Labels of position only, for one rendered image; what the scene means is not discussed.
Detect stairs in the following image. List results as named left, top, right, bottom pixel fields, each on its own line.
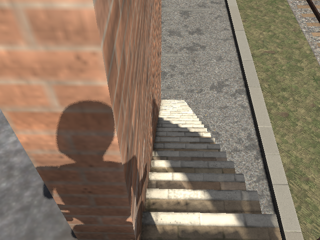
left=141, top=99, right=282, bottom=240

